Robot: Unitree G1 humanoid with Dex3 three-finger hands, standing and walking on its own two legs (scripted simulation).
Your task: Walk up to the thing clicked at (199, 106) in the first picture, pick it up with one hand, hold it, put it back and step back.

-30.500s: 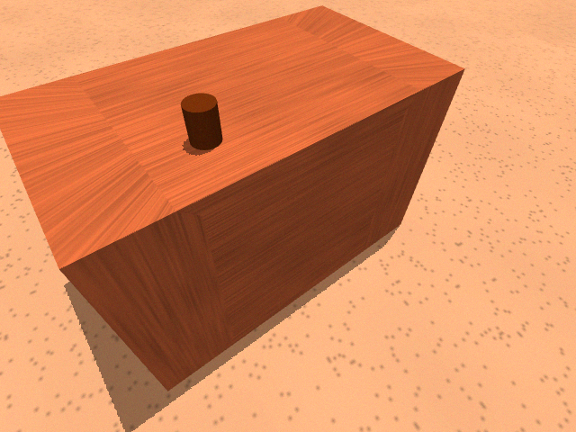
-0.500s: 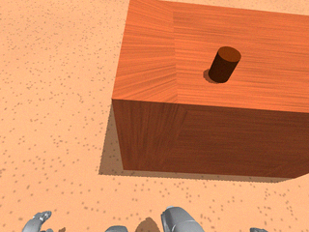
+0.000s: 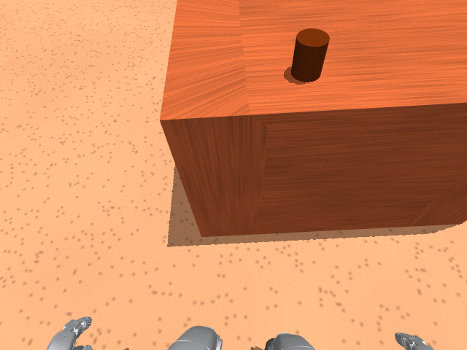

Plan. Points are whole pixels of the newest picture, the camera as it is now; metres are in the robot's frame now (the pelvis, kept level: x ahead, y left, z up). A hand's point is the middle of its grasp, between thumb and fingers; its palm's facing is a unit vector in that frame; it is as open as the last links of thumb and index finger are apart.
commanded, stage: step back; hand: right
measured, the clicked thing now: (309, 56) +0.75 -0.17 +0.03
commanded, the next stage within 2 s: none
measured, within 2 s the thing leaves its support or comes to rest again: neither
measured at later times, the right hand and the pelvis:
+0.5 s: hand out of the picture -0.03 -0.28 -0.13, palm faces -0.02 +0.90 -0.44, open 7.4 cm; pelvis -0.16 +0.00 -0.01, yaw -3 degrees
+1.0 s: hand out of the picture -0.23 -0.29 -0.16, palm faces -0.13 +0.92 -0.38, open 7.4 cm; pelvis -0.32 -0.03 -0.01, yaw +3 degrees
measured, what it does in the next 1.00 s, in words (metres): walks backwards: left foot, then right foot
